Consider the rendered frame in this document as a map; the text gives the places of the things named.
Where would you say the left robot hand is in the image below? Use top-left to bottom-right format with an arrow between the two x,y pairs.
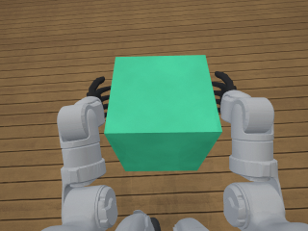
87,76 -> 112,117

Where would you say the right robot forearm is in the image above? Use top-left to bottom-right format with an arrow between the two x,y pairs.
220,90 -> 286,216

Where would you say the right robot hand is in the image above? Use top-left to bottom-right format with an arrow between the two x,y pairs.
212,71 -> 237,113

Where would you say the carton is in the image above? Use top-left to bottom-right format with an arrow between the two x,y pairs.
104,55 -> 222,171

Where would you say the robot left foot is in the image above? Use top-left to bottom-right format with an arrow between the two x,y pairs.
150,218 -> 161,231

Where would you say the robot right upper arm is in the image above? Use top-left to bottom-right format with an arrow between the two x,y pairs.
223,182 -> 308,231

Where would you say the left robot forearm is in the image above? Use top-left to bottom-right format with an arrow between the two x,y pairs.
57,96 -> 107,222

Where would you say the robot left upper arm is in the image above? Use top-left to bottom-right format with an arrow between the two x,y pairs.
41,185 -> 118,231

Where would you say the robot left shin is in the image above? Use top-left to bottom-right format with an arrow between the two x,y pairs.
133,210 -> 155,231

